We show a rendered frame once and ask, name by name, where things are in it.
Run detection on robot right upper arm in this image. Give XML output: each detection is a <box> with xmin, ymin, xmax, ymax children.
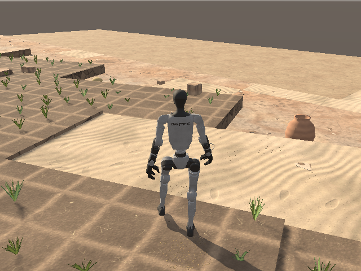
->
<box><xmin>192</xmin><ymin>113</ymin><xmax>207</xmax><ymax>144</ymax></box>

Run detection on robot left hand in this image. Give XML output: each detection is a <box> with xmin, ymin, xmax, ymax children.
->
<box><xmin>146</xmin><ymin>164</ymin><xmax>159</xmax><ymax>180</ymax></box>

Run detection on robot right hand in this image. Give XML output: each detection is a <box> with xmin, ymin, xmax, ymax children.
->
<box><xmin>200</xmin><ymin>154</ymin><xmax>213</xmax><ymax>165</ymax></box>

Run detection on robot left upper arm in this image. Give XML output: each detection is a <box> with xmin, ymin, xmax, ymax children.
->
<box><xmin>154</xmin><ymin>114</ymin><xmax>169</xmax><ymax>147</ymax></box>

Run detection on robot right shin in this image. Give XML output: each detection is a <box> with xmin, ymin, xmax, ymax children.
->
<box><xmin>188</xmin><ymin>192</ymin><xmax>197</xmax><ymax>229</ymax></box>

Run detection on left robot forearm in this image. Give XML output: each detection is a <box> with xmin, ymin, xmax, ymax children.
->
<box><xmin>148</xmin><ymin>138</ymin><xmax>160</xmax><ymax>166</ymax></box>

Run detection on robot left foot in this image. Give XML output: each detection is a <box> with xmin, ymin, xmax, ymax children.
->
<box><xmin>157</xmin><ymin>204</ymin><xmax>165</xmax><ymax>216</ymax></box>

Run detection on right robot forearm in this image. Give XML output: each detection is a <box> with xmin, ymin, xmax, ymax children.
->
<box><xmin>201</xmin><ymin>135</ymin><xmax>212</xmax><ymax>156</ymax></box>

